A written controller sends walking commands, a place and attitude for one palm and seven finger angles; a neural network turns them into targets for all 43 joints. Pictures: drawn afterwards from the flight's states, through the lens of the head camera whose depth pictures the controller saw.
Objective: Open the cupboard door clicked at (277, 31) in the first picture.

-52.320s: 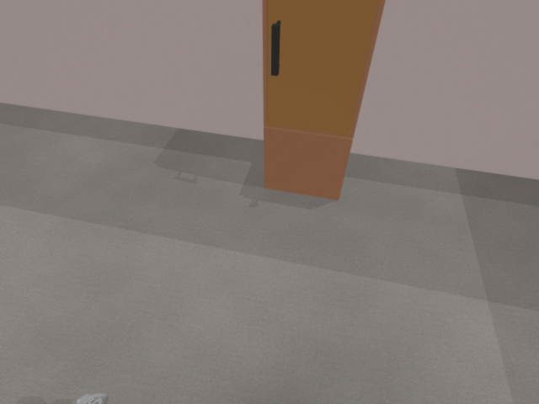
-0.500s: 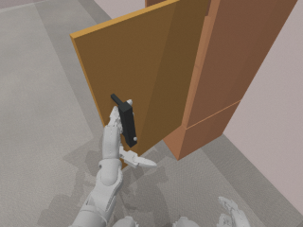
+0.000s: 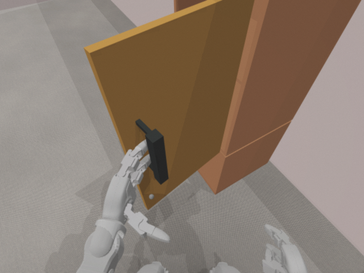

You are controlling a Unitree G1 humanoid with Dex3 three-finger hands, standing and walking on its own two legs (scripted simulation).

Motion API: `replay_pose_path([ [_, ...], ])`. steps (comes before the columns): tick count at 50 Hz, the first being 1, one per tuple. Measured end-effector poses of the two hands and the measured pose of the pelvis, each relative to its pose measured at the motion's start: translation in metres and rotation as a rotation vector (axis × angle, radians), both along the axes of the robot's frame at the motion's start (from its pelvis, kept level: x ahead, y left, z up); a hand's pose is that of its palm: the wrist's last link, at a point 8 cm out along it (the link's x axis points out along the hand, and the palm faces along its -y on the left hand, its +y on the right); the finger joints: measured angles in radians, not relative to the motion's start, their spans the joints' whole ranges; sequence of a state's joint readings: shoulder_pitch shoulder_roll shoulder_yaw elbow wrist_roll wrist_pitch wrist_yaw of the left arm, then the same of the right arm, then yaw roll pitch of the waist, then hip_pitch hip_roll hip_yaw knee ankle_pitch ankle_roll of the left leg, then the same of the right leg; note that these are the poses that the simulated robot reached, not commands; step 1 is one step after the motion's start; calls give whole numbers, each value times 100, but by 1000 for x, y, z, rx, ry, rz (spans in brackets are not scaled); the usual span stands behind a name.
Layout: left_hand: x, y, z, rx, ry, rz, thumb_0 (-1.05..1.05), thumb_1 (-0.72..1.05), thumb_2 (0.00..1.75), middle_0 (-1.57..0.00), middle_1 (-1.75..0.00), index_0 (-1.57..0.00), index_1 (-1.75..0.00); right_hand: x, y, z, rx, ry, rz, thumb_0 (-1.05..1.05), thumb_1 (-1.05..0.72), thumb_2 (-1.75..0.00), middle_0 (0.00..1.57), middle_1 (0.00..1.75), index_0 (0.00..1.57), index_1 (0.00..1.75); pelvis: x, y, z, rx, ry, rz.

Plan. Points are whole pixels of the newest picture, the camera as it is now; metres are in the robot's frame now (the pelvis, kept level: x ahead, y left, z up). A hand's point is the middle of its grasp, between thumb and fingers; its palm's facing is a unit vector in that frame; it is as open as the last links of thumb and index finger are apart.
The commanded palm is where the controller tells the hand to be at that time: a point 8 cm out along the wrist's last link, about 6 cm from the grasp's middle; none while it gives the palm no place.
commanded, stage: slide the hand sideways off the handle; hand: left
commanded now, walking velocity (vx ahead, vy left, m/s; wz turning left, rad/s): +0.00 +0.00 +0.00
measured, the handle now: (152, 153) +0.36 +0.09 +0.07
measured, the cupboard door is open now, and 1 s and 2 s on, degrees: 100 100 100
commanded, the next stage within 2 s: draw the hand back to the body in 0.60 s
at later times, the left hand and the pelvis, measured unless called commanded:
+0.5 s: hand (127, 219) +0.22 +0.11 +0.06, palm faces -0.11 -0.99 -0.04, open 16.4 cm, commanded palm +0.20 +0.18 +0.06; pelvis +0.01 -0.01 -0.01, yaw +1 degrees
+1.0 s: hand (94, 216) +0.21 +0.16 +0.10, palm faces -0.09 -0.99 -0.06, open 16.4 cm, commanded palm +0.18 +0.22 +0.11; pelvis +0.00 +0.00 +0.00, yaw +1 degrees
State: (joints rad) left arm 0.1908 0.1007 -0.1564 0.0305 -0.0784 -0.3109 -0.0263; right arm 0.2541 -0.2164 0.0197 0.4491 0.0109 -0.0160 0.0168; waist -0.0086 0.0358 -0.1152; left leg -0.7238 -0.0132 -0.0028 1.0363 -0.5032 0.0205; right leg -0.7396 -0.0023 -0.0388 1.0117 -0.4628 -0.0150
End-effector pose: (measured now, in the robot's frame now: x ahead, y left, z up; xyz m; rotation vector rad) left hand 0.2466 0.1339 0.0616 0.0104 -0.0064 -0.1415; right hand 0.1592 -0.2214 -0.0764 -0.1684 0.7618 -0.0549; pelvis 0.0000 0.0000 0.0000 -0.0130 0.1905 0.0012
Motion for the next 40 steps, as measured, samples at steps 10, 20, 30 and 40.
replay_pose_path([
  [10, -17, 15, 2, 13, 7, 17, -1, -51, 30, -15, -30, -15, -30, 21, 2, 2, -3, -55, 25, 1, -91, -90, 20, 30, 21, 30, 5, -4, -4, -3, 14, 11],
  [20, -36, 27, 3, 24, 22, 28, -1, -50, 30, -15, -30, -15, -30, 22, -10, 5, -26, -83, 13, 1, -91, -90, 20, 30, 21, 30, 7, -9, -8, -4, 19, 15],
  [30, -57, 53, 2, 46, 34, 57, -1, -50, 30, -15, -30, -15, -30, 13, -20, 3, -47, -80, -14, 1, -91, -90, 20, 30, 21, 30, 4, -14, -11, -9, 19, 15],
  [40, -56, 62, 5, 33, 8, 17, -1, -51, 30, -15, -30, -15, -30, 7, -18, 3, -67, -101, -22, 1, -91, -90, 20, 30, 21, 30, -4, -9, -14, -22, 11, 19],
])
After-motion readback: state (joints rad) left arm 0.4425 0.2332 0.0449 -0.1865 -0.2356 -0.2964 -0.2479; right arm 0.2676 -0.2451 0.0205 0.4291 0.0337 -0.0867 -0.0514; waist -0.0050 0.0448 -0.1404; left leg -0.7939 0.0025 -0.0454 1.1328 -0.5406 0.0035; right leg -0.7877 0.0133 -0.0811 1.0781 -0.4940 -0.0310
